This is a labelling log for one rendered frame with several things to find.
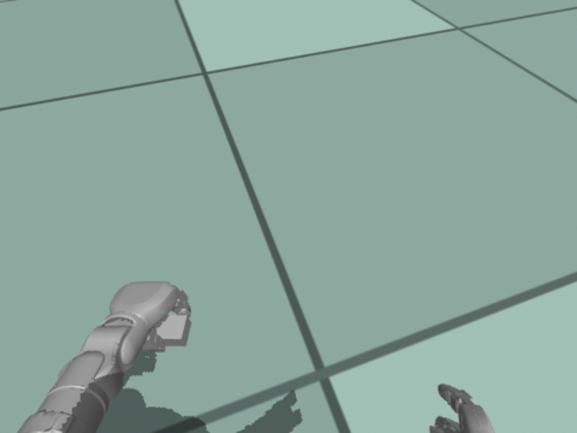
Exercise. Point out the small box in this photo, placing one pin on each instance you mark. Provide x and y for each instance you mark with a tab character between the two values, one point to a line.
174	329

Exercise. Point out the right robot hand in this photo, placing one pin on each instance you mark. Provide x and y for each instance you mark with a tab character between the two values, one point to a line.
472	418

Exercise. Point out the left robot hand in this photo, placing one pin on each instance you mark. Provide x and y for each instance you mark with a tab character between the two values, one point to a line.
151	301

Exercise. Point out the left robot arm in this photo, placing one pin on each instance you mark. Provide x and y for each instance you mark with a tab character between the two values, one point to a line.
80	398

